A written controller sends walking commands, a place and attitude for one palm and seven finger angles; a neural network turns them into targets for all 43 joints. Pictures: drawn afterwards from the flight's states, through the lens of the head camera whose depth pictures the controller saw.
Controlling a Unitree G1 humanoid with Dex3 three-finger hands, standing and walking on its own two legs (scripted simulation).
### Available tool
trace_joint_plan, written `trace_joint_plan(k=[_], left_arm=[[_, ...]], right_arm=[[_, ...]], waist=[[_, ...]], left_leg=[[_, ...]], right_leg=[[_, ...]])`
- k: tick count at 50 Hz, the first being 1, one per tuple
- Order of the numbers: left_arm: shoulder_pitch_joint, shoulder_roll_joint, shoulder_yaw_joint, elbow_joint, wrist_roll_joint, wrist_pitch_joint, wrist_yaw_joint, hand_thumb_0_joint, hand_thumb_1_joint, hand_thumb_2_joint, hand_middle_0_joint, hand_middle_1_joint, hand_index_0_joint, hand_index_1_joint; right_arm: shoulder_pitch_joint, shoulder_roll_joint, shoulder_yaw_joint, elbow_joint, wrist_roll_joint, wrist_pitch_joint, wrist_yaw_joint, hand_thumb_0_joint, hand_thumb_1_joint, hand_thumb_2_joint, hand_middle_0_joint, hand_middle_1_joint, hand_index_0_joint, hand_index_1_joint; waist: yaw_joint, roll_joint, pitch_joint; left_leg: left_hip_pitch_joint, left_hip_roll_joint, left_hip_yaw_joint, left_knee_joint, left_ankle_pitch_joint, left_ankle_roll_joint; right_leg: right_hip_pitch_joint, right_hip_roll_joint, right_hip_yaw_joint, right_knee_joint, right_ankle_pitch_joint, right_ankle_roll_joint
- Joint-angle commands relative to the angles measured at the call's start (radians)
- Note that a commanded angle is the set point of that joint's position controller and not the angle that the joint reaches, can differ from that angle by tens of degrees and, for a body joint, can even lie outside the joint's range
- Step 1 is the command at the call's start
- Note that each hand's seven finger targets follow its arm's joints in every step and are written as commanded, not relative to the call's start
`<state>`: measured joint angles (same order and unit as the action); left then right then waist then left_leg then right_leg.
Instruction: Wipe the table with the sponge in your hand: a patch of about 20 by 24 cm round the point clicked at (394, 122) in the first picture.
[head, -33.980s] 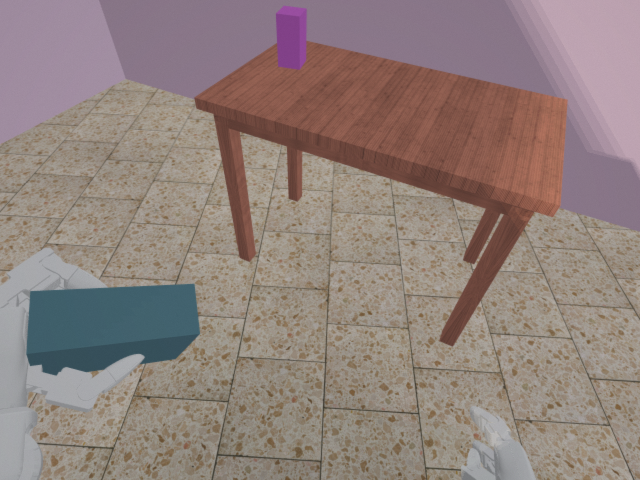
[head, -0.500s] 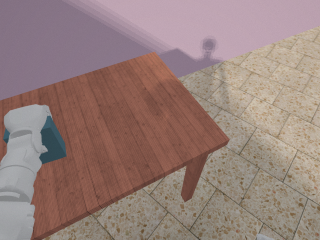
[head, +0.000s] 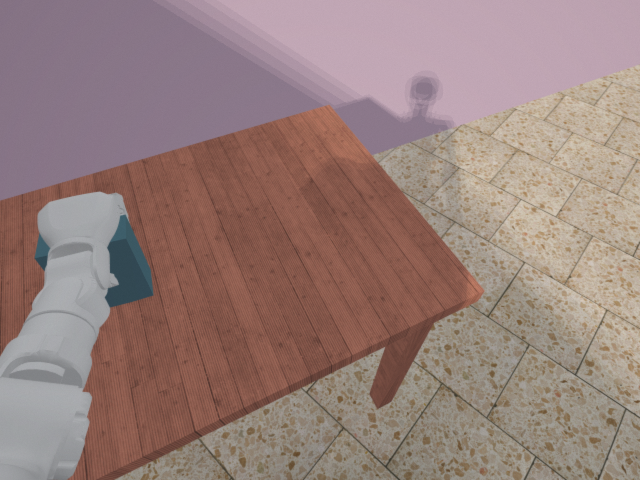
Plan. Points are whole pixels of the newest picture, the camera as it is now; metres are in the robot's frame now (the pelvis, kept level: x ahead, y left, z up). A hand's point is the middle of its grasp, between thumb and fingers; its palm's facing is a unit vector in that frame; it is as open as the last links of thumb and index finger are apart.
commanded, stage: slide across to the middle lane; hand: left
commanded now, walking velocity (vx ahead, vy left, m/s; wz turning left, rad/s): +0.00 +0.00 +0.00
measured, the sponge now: (107, 276) +0.38 +0.34 -0.01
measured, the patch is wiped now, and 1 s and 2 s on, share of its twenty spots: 0.30 0.30 0.45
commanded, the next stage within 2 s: wipe back along the middle lane in 0.40 s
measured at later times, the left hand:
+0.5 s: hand (142, 234) +0.42 +0.28 +0.04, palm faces -0.08 -0.01 -1.00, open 9.6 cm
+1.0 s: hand (153, 258) +0.38 +0.25 +0.04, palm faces -0.03 -0.02 -1.00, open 9.6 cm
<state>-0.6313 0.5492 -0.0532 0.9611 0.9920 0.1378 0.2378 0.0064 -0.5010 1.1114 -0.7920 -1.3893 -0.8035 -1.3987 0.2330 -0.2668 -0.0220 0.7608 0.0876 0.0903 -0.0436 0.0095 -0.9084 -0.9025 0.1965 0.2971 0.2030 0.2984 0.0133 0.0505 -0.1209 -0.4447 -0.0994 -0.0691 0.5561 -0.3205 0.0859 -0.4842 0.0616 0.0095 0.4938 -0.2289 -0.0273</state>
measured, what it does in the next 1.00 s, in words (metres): stands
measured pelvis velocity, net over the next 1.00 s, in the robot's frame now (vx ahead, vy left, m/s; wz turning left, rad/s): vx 0.01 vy -0.01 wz -0.02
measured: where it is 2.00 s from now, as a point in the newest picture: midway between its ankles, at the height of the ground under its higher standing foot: outside the picture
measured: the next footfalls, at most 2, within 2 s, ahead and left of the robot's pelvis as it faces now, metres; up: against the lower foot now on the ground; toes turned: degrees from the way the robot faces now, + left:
none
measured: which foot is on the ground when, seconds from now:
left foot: down 0.00-1.00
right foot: down 0.00-1.00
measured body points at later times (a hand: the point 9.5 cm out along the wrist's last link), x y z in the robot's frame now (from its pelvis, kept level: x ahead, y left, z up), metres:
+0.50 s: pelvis +0.02 +0.00 +0.00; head +0.06 -0.01 +0.45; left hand +0.42 +0.28 +0.10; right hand +0.15 -0.25 -0.13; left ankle -0.04 +0.06 -0.73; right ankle +0.00 -0.11 -0.73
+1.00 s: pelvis +0.01 -0.01 +0.01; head +0.02 -0.02 +0.46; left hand +0.37 +0.25 +0.10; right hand +0.16 -0.25 -0.12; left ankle -0.04 +0.06 -0.73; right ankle +0.00 -0.11 -0.73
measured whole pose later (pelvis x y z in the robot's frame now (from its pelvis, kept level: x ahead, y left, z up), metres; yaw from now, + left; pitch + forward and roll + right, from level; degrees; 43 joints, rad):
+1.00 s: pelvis +0.01 -0.01 +0.01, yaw -1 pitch +8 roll -1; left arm -0.48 0.34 -0.18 0.70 0.96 0.42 0.26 0.00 -0.47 1.11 -0.74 -1.45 -0.75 -1.46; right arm 0.13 -0.26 0.00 0.73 0.09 0.16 -0.02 0.01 -0.91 -0.90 0.19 0.30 0.20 0.30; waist 0.04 0.06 -0.13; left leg -0.31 -0.09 -0.05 0.48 -0.30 0.08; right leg -0.37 0.07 0.03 0.45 -0.22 -0.04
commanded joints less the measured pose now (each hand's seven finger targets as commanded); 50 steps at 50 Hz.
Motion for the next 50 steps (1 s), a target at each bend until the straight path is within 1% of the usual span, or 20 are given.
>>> trace_joint_plan(k=[1, 5, 11, 13, 16, 18, 21, 23, 24, 26, 28, 32, 35, 37, 39, 41, 43, 46, 48, 50], left_arm=[[-0.406, 0.116, 0.006, -0.18, -0.016, 0.002, 0.014, 0.0, 0.1, 1.3, -1.2, -1.6, -1.2, -1.6], [-0.426, 0.054, -0.051, -0.177, 0.0, 0.032, 0.006, 0.0, 0.1, 1.3, -1.2, -1.6, -1.2, -1.6], [-0.364, 0.114, 0.033, -0.172, 0.007, 0.077, 0.018, 0.0, 0.1, 1.3, -1.2, -1.6, -1.2, -1.6], [-0.326, 0.045, -0.014, -0.182, 0.01, 0.1, 0.019, 0.0, 0.1, 1.3, -1.2, -1.6, -1.2, -1.6], [-0.297, 0.091, 0.036, -0.209, -0.001, 0.131, 0.026, 0.0, 0.1, 1.3, -1.2, -1.6, -1.2, -1.6], [-0.308, 0.026, -0.027, -0.212, 0.002, 0.154, 0.024, 0.0, 0.1, 1.3, -1.2, -1.6, -1.2, -1.6], [-0.377, 0.044, -0.014, -0.209, -0.008, 0.175, 0.022, 0.0, 0.1, 1.3, -1.2, -1.6, -1.2, -1.6], [-0.412, -0.024, -0.084, -0.209, -0.008, 0.183, 0.013, 0.0, 0.1, 1.3, -1.2, -1.6, -1.2, -1.6], [-0.427, -0.004, -0.067, -0.201, -0.007, 0.182, 0.011, 0.0, 0.1, 1.3, -1.2, -1.6, -1.2, -1.6], [-0.369, 0.034, -0.025, -0.18, -0.002, 0.179, 0.004, 0.0, 0.1, 1.3, -1.2, -1.6, -1.2, -1.6], [-0.31, -0.035, -0.075, -0.193, -0.004, 0.172, -0.004, 0.0, 0.1, 1.3, -1.2, -1.6, -1.2, -1.6], [-0.219, -0.011, -0.04, -0.194, -0.014, 0.172, -0.001, 0.0, 0.1, 1.3, -1.2, -1.6, -1.2, -1.6], [-0.183, -0.057, -0.074, -0.221, -0.018, 0.189, 0.006, 0.0, 0.1, 1.3, -1.2, -1.6, -1.2, -1.6], [-0.163, -0.025, -0.043, -0.232, -0.023, 0.205, 0.011, 0.0, 0.1, 1.3, -1.2, -1.6, -1.2, -1.6], [-0.122, -0.082, -0.081, -0.266, -0.027, 0.222, 0.011, 0.0, 0.1, 1.3, -1.2, -1.6, -1.2, -1.6], [-0.097, -0.049, -0.047, -0.288, -0.03, 0.238, 0.011, 0.0, 0.1, 1.3, -1.2, -1.6, -1.2, -1.6], [-0.083, -0.125, -0.114, -0.328, -0.034, 0.252, 0.006, 0.0, 0.1, 1.3, -1.2, -1.6, -1.2, -1.6], [-0.041, -0.092, -0.08, -0.324, -0.037, 0.281, 0.001, 0.0, 0.1, 1.3, -1.2, -1.6, -1.2, -1.6], [-0.062, -0.158, -0.145, -0.342, -0.034, 0.294, -0.004, 0.0, 0.1, 1.3, -1.2, -1.6, -1.2, -1.6], [-0.027, -0.109, -0.103, -0.328, -0.031, 0.306, -0.005, 0.0, 0.1, 1.3, -1.2, -1.6, -1.2, -1.6]], right_arm=[[-0.03, -0.139, -0.039, -0.09, -0.003, -0.032, -0.014, 0.0, -0.9, -0.9, 0.2, 0.3, 0.2, 0.3], [-0.034, -0.134, -0.036, -0.083, -0.01, -0.023, -0.008, 0.0, -0.9, -0.9, 0.2, 0.3, 0.2, 0.3], [-0.057, -0.136, -0.029, -0.09, -0.019, -0.004, 0.0, 0.0, -0.9, -0.9, 0.2, 0.3, 0.2, 0.3], [-0.061, -0.13, -0.034, -0.097, -0.023, 0.001, 0.009, 0.0, -0.9, -0.9, 0.2, 0.3, 0.2, 0.3], [-0.085, -0.137, -0.031, -0.106, -0.023, 0.011, 0.013, 0.0, -0.9, -0.9, 0.2, 0.3, 0.2, 0.3], [-0.088, -0.132, -0.029, -0.11, -0.019, 0.014, 0.015, 0.0, -0.9, -0.9, 0.2, 0.3, 0.2, 0.3], [-0.104, -0.131, -0.025, -0.102, -0.014, 0.015, 0.008, 0.0, -0.9, -0.9, 0.2, 0.3, 0.2, 0.3], [-0.1, -0.124, -0.022, -0.103, -0.013, 0.015, 0.005, 0.0, -0.9, -0.9, 0.2, 0.3, 0.2, 0.3], [-0.096, -0.125, -0.025, -0.093, -0.014, 0.015, 0.003, 0.0, -0.9, -0.9, 0.2, 0.3, 0.2, 0.3], [-0.102, -0.13, -0.02, -0.098, -0.015, 0.018, -0.001, 0.0, -0.9, -0.9, 0.2, 0.3, 0.2, 0.3], [-0.103, -0.122, -0.023, -0.11, -0.016, 0.019, 0.003, 0.0, -0.9, -0.9, 0.2, 0.3, 0.2, 0.3], [-0.114, -0.131, -0.02, -0.122, -0.017, 0.025, 0.004, 0.0, -0.9, -0.9, 0.2, 0.3, 0.2, 0.3], [-0.137, -0.126, -0.019, -0.133, -0.011, 0.026, 0.007, 0.0, -0.9, -0.9, 0.2, 0.3, 0.2, 0.3], [-0.145, -0.132, -0.018, -0.13, -0.011, 0.027, 0.008, 0.0, -0.9, -0.9, 0.2, 0.3, 0.2, 0.3], [-0.16, -0.124, -0.021, -0.143, -0.009, 0.025, 0.013, 0.0, -0.9, -0.9, 0.2, 0.3, 0.2, 0.3], [-0.178, -0.13, -0.02, -0.144, -0.007, 0.026, 0.013, 0.0, -0.9, -0.9, 0.2, 0.3, 0.2, 0.3], [-0.189, -0.122, -0.021, -0.155, -0.006, 0.024, 0.015, 0.0, -0.9, -0.9, 0.2, 0.3, 0.2, 0.3], [-0.213, -0.128, -0.013, -0.158, -0.003, 0.03, 0.012, 0.0, -0.9, -0.9, 0.2, 0.3, 0.2, 0.3], [-0.22, -0.118, -0.012, -0.163, -0.002, 0.029, 0.01, 0.0, -0.9, -0.9, 0.2, 0.3, 0.2, 0.3], [-0.223, -0.122, -0.007, -0.164, -0.004, 0.031, 0.006, 0.0, -0.9, -0.9, 0.2, 0.3, 0.2, 0.3]], waist=[[-0.046, 0.015, -0.277], [-0.051, 0.022, -0.277], [-0.008, -0.01, -0.332], [-0.012, -0.018, -0.325], [0.001, -0.032, -0.35], [-0.018, -0.052, -0.319], [-0.023, -0.032, -0.308], [-0.041, -0.017, -0.309], [-0.043, -0.022, -0.314], [-0.017, -0.012, -0.324], [-0.018, -0.025, -0.322], [0.001, -0.073, -0.311], [-0.002, -0.077, -0.269], [0.008, -0.067, -0.264], [0.01, -0.074, -0.268], [0.023, -0.062, -0.269], [0.01, -0.08, -0.259], [0.024, -0.09, -0.222], [0.008, -0.085, -0.194], [0.021, -0.11, -0.201]], left_leg=[[0.204, 0.106, -0.063, -0.072, 0.429, -0.099], [0.243, 0.109, -0.063, -0.064, 0.478, -0.112], [0.225, 0.108, -0.054, -0.058, 0.634, -0.124], [0.243, 0.112, -0.048, -0.046, 0.676, -0.122], [0.223, 0.106, -0.038, -0.049, 0.692, -0.121], [0.211, 0.101, -0.028, -0.049, 0.662, -0.11], [0.214, 0.099, -0.029, -0.064, 0.602, -0.107], [0.227, 0.096, -0.024, -0.061, 0.593, -0.105], [0.232, 0.096, -0.022, -0.062, 0.569, -0.103], [0.212, 0.09, -0.022, -0.071, 0.574, -0.105], [0.219, 0.091, -0.016, -0.064, 0.587, -0.102], [0.174, 0.083, -0.009, -0.077, 0.536, -0.097], [0.153, 0.077, -0.002, -0.088, 0.485, -0.091], [0.157, 0.079, -0.003, -0.092, 0.485, -0.092], [0.167, 0.079, -0.002, -0.092, 0.484, -0.092], [0.17, 0.079, -0.011, -0.098, 0.488, -0.095], [0.182, 0.081, -0.002, -0.096, 0.478, -0.092], [0.155, 0.077, -0.008, -0.114, 0.428, -0.092], [0.169, 0.079, -0.003, -0.114, 0.394, -0.09], [0.155, 0.074, -0.001, -0.119, 0.367, -0.087]], right_leg=[[0.128, -0.028, 0.009, -0.028, 0.204, -0.054], [0.124, -0.027, 0.001, -0.029, 0.216, -0.051], [0.219, -0.032, 0.012, -0.01, 0.351, -0.058], [0.217, -0.033, 0.008, -0.011, 0.373, -0.051], [0.277, -0.037, 0.024, -0.01, 0.446, -0.055], [0.277, -0.038, 0.018, -0.014, 0.453, -0.047], [0.264, -0.037, 0.022, -0.025, 0.41, -0.051], [0.257, -0.039, 0.012, -0.026, 0.411, -0.048], [0.258, -0.039, 0.016, -0.03, 0.404, -0.048], [0.285, -0.038, 0.025, -0.03, 0.413, -0.058], [0.292, -0.04, 0.019, -0.028, 0.428, -0.053], [0.333, -0.042, 0.031, -0.03, 0.446, -0.056], [0.326, -0.044, 0.034, -0.037, 0.428, -0.055], [0.327, -0.045, 0.033, -0.036, 0.422, -0.059], [0.327, -0.044, 0.032, -0.038, 0.415, -0.057], [0.327, -0.043, 0.044, -0.039, 0.405, -0.063], [0.322, -0.044, 0.034, -0.042, 0.401, -0.057], [0.321, -0.044, 0.042, -0.048, 0.365, -0.064], [0.287, -0.044, 0.028, -0.054, 0.32, -0.059], [0.309, -0.043, 0.037, -0.057, 0.311, -0.062]])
